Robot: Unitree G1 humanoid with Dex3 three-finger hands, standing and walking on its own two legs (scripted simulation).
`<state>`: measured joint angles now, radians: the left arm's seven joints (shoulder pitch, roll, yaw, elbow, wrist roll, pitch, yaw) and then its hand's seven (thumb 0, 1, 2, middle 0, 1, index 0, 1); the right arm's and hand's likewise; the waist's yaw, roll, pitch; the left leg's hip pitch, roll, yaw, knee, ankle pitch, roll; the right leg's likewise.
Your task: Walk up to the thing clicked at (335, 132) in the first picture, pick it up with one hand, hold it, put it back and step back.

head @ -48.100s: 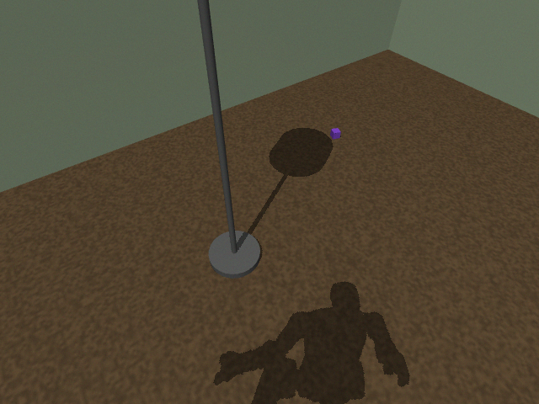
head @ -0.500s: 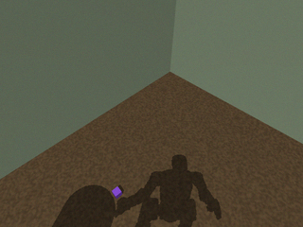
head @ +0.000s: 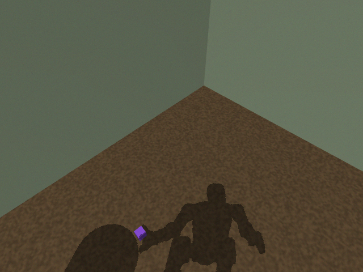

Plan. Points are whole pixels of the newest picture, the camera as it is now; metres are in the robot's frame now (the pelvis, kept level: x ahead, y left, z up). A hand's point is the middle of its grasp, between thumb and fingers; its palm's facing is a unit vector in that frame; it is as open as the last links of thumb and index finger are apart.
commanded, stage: stand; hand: left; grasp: from above
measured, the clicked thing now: (140, 233) +0.45 +0.25 -0.76
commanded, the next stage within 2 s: step back in 0.88 s
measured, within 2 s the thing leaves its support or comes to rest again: neither
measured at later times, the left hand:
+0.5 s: hand out of the picture +0.06 +0.25 -0.16, palm faces +0.00 -0.94 -0.34, open 7.4 cm
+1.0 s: hand out of the picture +0.07 +0.26 -0.16, palm faces +0.03 -0.93 -0.36, open 7.4 cm
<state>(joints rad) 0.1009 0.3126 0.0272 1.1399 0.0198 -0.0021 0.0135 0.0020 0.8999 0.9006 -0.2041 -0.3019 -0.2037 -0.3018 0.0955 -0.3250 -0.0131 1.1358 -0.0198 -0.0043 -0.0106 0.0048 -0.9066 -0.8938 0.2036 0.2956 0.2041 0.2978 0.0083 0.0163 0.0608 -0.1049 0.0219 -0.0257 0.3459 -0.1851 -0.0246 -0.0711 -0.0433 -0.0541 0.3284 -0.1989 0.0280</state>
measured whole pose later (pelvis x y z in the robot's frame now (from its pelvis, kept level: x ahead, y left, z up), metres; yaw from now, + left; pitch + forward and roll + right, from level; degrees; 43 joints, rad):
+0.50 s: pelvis -0.01 +0.00 +0.00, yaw +0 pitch -3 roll +0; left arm 0.13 0.33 0.02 1.14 0.02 0.00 0.00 0.00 0.90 0.90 -0.20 -0.30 -0.20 -0.30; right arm 0.12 -0.33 -0.02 1.15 -0.02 0.00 0.00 0.01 -0.91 -0.89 0.20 0.30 0.20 0.30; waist 0.00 0.01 0.06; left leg -0.11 0.03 -0.03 0.33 -0.17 -0.03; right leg -0.08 -0.04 -0.06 0.32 -0.19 0.02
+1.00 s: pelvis -0.02 +0.00 -0.01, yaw +1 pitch -3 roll -1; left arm 0.09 0.35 0.06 1.06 0.00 0.01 0.00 0.00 0.90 0.90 -0.21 -0.30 -0.21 -0.30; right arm 0.08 -0.36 -0.03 1.06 0.01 0.02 0.01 0.00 -0.91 -0.89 0.20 0.30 0.20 0.30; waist -0.01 0.02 0.12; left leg -0.24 0.03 -0.04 0.52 -0.21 -0.01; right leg -0.17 -0.03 -0.07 0.43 -0.22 0.01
